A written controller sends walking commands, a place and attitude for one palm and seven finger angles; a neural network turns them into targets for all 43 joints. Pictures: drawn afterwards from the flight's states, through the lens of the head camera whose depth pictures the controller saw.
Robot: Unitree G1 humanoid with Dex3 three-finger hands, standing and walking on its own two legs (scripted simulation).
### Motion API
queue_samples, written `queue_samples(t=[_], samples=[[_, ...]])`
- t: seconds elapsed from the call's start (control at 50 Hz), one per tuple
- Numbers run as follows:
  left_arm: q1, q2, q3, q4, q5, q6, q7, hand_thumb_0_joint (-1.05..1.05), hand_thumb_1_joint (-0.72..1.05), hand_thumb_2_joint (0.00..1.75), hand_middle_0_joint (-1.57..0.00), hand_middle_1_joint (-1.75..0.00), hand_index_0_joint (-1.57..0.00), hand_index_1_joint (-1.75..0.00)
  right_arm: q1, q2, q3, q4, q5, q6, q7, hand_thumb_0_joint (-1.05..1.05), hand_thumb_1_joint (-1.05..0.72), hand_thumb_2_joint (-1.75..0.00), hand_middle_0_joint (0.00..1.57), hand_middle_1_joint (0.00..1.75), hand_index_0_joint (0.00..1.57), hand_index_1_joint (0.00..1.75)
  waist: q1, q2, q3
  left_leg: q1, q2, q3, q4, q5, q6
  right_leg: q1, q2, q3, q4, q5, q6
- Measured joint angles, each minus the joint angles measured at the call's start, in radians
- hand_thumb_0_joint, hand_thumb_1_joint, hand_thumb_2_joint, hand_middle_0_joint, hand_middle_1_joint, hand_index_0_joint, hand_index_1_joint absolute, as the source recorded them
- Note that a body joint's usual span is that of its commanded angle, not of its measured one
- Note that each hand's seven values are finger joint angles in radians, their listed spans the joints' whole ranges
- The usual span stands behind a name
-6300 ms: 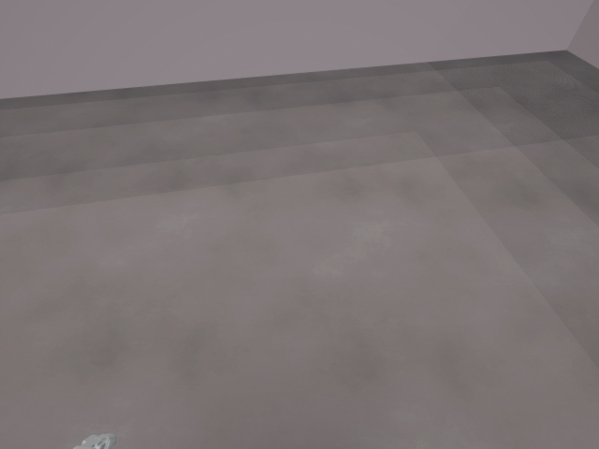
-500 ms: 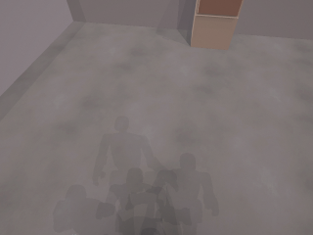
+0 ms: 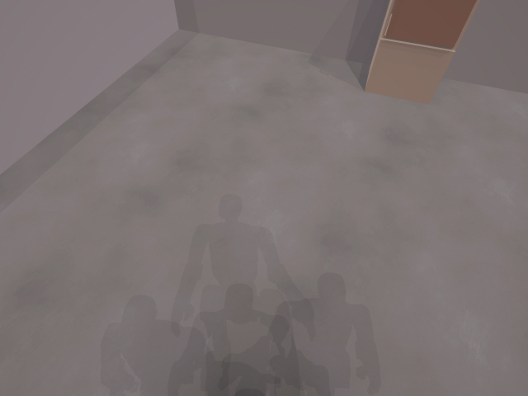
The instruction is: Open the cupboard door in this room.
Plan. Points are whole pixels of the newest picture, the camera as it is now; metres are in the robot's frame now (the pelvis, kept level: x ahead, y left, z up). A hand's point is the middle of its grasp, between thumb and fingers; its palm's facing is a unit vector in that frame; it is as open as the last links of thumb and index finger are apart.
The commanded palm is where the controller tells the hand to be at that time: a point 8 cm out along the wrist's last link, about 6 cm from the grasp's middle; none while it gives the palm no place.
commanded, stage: turn or walk to find it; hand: left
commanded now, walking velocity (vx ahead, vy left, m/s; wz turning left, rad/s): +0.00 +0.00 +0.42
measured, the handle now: out of the picture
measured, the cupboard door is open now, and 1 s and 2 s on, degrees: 0 0 0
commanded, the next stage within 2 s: stand and wait in 0.22 s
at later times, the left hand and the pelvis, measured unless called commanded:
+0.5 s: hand out of the picture +0.02 +0.18 -0.15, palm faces +0.11 -0.96 -0.27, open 7.4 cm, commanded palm none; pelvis -0.03 -0.02 +0.00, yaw +6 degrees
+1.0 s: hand out of the picture -0.10 +0.15 -0.17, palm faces +0.17 -0.97 -0.15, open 7.4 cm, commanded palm none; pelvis -0.05 -0.01 +0.01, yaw +7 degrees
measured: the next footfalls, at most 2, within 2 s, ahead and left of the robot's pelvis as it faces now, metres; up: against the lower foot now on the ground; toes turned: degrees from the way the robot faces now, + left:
right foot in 0.44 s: +0.02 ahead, -0.12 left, +0.00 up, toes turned +3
left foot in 0.78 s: -0.04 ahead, +0.12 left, +0.00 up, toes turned +9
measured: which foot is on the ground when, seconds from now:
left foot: down 0.00-0.46, up 0.48-0.76, down 0.78-1.00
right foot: down 0.00-0.02, up 0.04-0.42, down 0.44-1.00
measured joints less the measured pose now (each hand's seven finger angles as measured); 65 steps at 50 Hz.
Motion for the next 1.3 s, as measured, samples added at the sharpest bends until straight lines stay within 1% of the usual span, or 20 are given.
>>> queue_samples(t=[0.04, 0.08, 0.14, 0.2, 0.26, 0.32, 0.38, 0.42, 0.44, 0.48, 0.52, 0.58, 0.64, 0.68, 0.72, 0.78, 0.8, 0.86, 0.94, 1.3], samples=[[0.004, 0.018, 0.008, 0.005, -0.007, 0.016, 0.0, 0.01, 0.91, 0.9, -0.21, -0.3, -0.2, -0.3, -0.004, 0.013, 0.001, -0.006, -0.006, -0.01, 0.001, 0.01, -0.91, -0.9, 0.2, 0.3, 0.2, 0.3, 0.006, -0.034, 0.001, -0.001, -0.025, 0.01, -0.015, 0.043, 0.041, -0.035, -0.026, 0.014, 0.077, -0.065, 0.024], [0.005, 0.026, 0.012, 0.011, -0.005, 0.039, 0.001, 0.01, 0.91, 0.9, -0.21, -0.3, -0.2, -0.3, -0.004, 0.021, 0.004, -0.018, -0.011, -0.017, -0.003, 0.01, -0.91, -0.9, 0.2, 0.3, 0.2, 0.3, 0.005, -0.04, -0.007, -0.003, -0.033, 0.01, -0.023, 0.047, 0.067, -0.09, -0.018, 0.063, 0.219, -0.166, 0.044], [-0.006, 0.032, 0.016, 0.013, -0.002, 0.049, -0.006, 0.01, 0.91, 0.9, -0.2, -0.29, -0.2, -0.3, -0.002, 0.027, 0.011, -0.028, -0.012, -0.023, -0.01, 0.01, -0.91, -0.9, 0.2, 0.3, 0.2, 0.3, -0.002, -0.03, -0.018, 0.006, -0.041, -0.008, -0.077, 0.082, 0.078, -0.153, -0.007, 0.113, 0.392, -0.161, 0.06], [-0.019, 0.034, 0.017, -0.001, -0.003, 0.042, -0.009, 0.01, 0.91, 0.9, -0.2, -0.29, -0.19, -0.3, -0.001, 0.029, 0.014, -0.034, -0.01, -0.027, -0.011, 0.01, -0.91, -0.9, 0.2, 0.3, 0.2, 0.3, -0.004, -0.018, -0.027, 0.011, -0.048, -0.024, -0.125, 0.12, 0.081, -0.176, -0.008, 0.14, 0.441, -0.135, 0.076], [-0.037, 0.032, 0.017, -0.02, -0.004, 0.04, -0.008, 0.01, 0.91, 0.9, -0.2, -0.29, -0.19, -0.3, 0.0, 0.028, 0.012, -0.043, -0.011, -0.028, -0.009, 0.01, -0.9, -0.9, 0.2, 0.3, 0.2, 0.3, -0.011, -0.007, -0.033, 0.006, -0.055, -0.042, -0.148, 0.144, 0.08, -0.168, -0.009, 0.157, 0.411, -0.136, 0.086], [-0.059, 0.027, 0.012, -0.035, -0.005, 0.037, -0.004, 0.01, 0.91, 0.9, -0.2, -0.29, -0.19, -0.3, 0.001, 0.024, 0.008, -0.049, -0.013, -0.029, -0.009, 0.01, -0.9, -0.9, 0.2, 0.3, 0.21, 0.3, -0.022, 0.006, -0.034, -0.005, -0.059, -0.057, -0.151, 0.157, 0.074, -0.139, -0.002, 0.163, 0.332, -0.153, 0.088], [-0.077, 0.015, 0.003, -0.044, -0.007, 0.028, -0.002, 0.01, 0.91, 0.9, -0.2, -0.29, -0.19, -0.3, 0.004, 0.018, 0.004, -0.046, -0.016, -0.027, -0.009, 0.01, -0.9, -0.9, 0.2, 0.3, 0.21, 0.3, -0.031, 0.019, -0.037, -0.018, -0.061, -0.069, -0.141, 0.161, 0.062, -0.087, 0.01, 0.16, 0.205, -0.145, 0.081], [-0.079, 0.006, -0.005, -0.047, -0.008, 0.014, -0.001, 0.01, 0.91, 0.9, -0.2, -0.29, -0.19, -0.3, 0.01, 0.014, 0.002, -0.038, -0.014, -0.026, -0.009, 0.01, -0.9, -0.9, 0.2, 0.3, 0.21, 0.3, -0.031, 0.024, -0.043, -0.031, -0.064, -0.072, -0.12, 0.155, 0.05, -0.029, 0.018, 0.152, 0.07, -0.07, 0.076], [-0.075, 0.004, -0.01, -0.047, -0.007, 0.005, 0.001, 0.01, 0.91, 0.9, -0.2, -0.29, -0.19, -0.3, 0.015, 0.013, 0.001, -0.034, -0.01, -0.026, -0.008, 0.01, -0.9, -0.9, 0.2, 0.3, 0.21, 0.3, -0.028, 0.021, -0.048, -0.041, -0.069, -0.069, -0.099, 0.147, 0.042, 0.003, 0.017, 0.151, -0.007, -0.021, 0.066], [-0.07, -0.02, -0.022, -0.033, -0.004, -0.008, 0.003, 0.01, 0.91, 0.9, -0.2, -0.29, -0.19, -0.3, 0.018, -0.001, -0.003, -0.021, -0.004, -0.02, -0.008, 0.01, -0.9, -0.9, 0.2, 0.3, 0.2, 0.3, -0.03, 0.054, -0.046, -0.053, -0.053, -0.082, -0.049, 0.093, 0.028, 0.016, 0.037, 0.136, -0.017, -0.001, 0.017], [-0.05, -0.036, -0.03, -0.029, -0.002, -0.012, 0.0, 0.0, 0.91, 0.9, -0.2, -0.29, -0.19, -0.3, 0.028, -0.005, -0.004, -0.011, -0.008, -0.004, -0.006, 0.01, -0.91, -0.9, 0.2, 0.3, 0.2, 0.3, -0.027, 0.057, -0.058, -0.075, -0.05, -0.083, 0.031, -0.013, 0.023, 0.023, 0.038, 0.131, -0.025, -0.003, -0.007], [-0.028, -0.049, -0.03, -0.015, -0.002, -0.013, 0.003, 0.0, 0.92, 0.9, -0.21, -0.3, -0.2, -0.3, 0.035, -0.007, -0.007, 0.003, -0.009, 0.001, -0.005, 0.01, -0.91, -0.9, 0.2, 0.3, 0.2, 0.3, -0.021, 0.05, -0.057, -0.102, -0.03, -0.073, 0.154, -0.049, 0.019, 0.041, 0.04, 0.128, -0.064, 0.018, -0.019], [-0.016, -0.046, -0.029, 0.003, -0.002, -0.013, 0.001, 0.0, 0.93, 0.9, -0.21, -0.3, -0.2, -0.3, 0.043, -0.009, -0.009, 0.017, -0.007, 0.0, -0.007, 0.01, -0.91, -0.9, 0.2, 0.3, 0.2, 0.3, -0.02, 0.05, -0.047, -0.102, -0.001, -0.064, 0.202, -0.049, 0.011, 0.047, 0.048, 0.115, -0.086, 0.033, -0.023], [-0.009, -0.046, -0.028, 0.014, -0.001, -0.014, -0.001, 0.0, 0.93, 0.9, -0.21, -0.3, -0.2, -0.3, 0.046, -0.009, -0.008, 0.029, -0.006, -0.001, -0.011, 0.01, -0.91, -0.9, 0.2, 0.3, 0.2, 0.3, -0.016, 0.049, -0.041, -0.083, 0.014, -0.056, 0.181, -0.056, 0.007, 0.043, 0.052, 0.106, -0.09, 0.038, -0.024], [-0.001, -0.047, -0.027, 0.027, -0.001, -0.015, -0.002, 0.0, 0.93, 0.9, -0.21, -0.3, -0.2, -0.3, 0.049, -0.006, -0.004, 0.041, -0.005, -0.004, -0.015, 0.01, -0.91, -0.9, 0.2, 0.3, 0.2, 0.3, -0.009, 0.046, -0.036, -0.047, 0.023, -0.046, 0.109, -0.046, 0.004, 0.035, 0.056, 0.1, -0.087, 0.039, -0.023], [0.01, -0.05, -0.028, 0.051, -0.007, -0.013, -0.001, 0.0, 0.92, 0.9, -0.21, -0.3, -0.2, -0.3, 0.055, -0.003, 0.007, 0.057, -0.004, -0.022, -0.021, 0.01, -0.91, -0.9, 0.2, 0.3, 0.2, 0.3, -0.007, 0.051, -0.034, 0.032, 0.037, -0.043, -0.068, 0.057, 0.006, 0.015, 0.069, 0.083, -0.062, 0.029, -0.014], [0.008, -0.047, -0.028, 0.064, -0.01, -0.01, -0.001, 0.01, 0.92, 0.9, -0.21, -0.3, -0.2, -0.3, 0.05, 0.006, 0.01, 0.07, -0.004, -0.029, -0.025, 0.01, -0.91, -0.9, 0.2, 0.3, 0.2, 0.3, -0.006, 0.039, -0.028, 0.04, 0.032, -0.041, -0.085, 0.054, 0.004, 0.012, 0.062, 0.082, -0.053, 0.024, -0.009], [0.014, -0.041, -0.031, 0.093, -0.014, -0.002, -0.001, 0.01, 0.92, 0.9, -0.2, -0.3, -0.2, -0.3, 0.044, 0.034, 0.025, 0.091, -0.002, -0.041, -0.029, 0.01, -0.91, -0.9, 0.2, 0.3, 0.2, 0.3, 0.009, 0.003, -0.022, 0.059, 0.019, -0.026, -0.107, 0.065, 0.006, 0.032, 0.05, 0.098, -0.083, 0.046, 0.002], [0.028, -0.046, -0.041, 0.119, -0.014, 0.0, -0.003, 0.01, 0.91, 0.9, -0.2, -0.29, -0.2, -0.3, 0.042, 0.058, 0.035, 0.096, 0.0, -0.048, -0.03, 0.01, -0.91, -0.9, 0.2, 0.3, 0.2, 0.3, 0.012, -0.007, -0.03, 0.078, 0.011, -0.016, -0.141, 0.087, 0.015, 0.052, 0.045, 0.106, -0.124, 0.071, 0.011], [0.045, -0.06, -0.048, 0.126, -0.009, -0.015, 0.005, 0.0, 0.91, 0.9, -0.2, -0.29, -0.19, -0.3, 0.088, 0.073, 0.04, 0.102, 0.001, -0.063, -0.029, 0.01, -0.91, -0.9, 0.2, 0.3, 0.2, 0.3, -0.005, 0.008, -0.043, 0.087, -0.016, 0.013, -0.174, 0.106, 0.042, 0.042, 0.021, 0.137, -0.137, 0.09, 0.035]])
